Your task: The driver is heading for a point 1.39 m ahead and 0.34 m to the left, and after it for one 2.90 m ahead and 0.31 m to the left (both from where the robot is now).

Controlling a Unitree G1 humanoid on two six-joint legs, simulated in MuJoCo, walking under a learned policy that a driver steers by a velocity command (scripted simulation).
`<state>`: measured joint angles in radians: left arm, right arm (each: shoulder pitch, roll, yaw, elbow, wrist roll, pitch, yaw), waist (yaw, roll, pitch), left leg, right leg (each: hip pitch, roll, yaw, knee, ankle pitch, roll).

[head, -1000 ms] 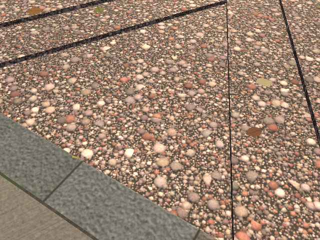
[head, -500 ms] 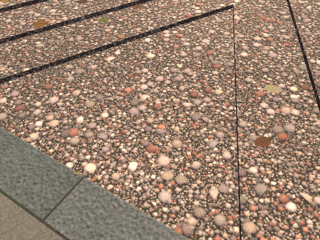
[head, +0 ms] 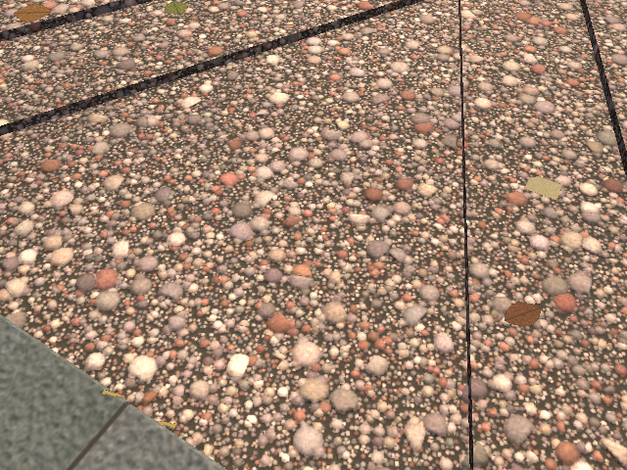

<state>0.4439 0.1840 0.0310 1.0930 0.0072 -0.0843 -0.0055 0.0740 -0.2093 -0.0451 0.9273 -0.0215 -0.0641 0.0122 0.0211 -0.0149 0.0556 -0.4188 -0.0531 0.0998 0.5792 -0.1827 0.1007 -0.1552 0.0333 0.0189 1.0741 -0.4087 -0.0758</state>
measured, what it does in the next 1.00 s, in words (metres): goes down, turning left: right foot 0.15 m lower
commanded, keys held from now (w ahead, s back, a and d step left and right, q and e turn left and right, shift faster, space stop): w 0.42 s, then w+q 0.58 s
